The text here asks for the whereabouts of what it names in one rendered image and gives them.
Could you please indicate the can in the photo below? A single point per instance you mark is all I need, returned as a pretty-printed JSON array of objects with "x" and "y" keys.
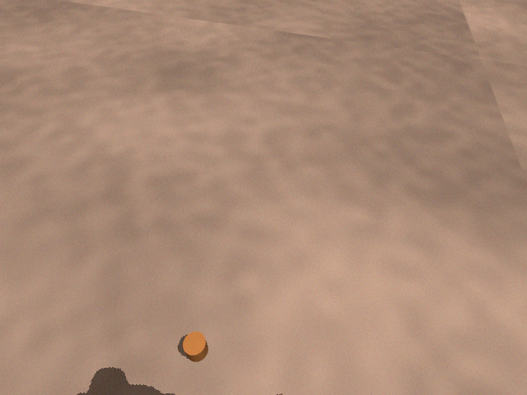
[{"x": 195, "y": 346}]

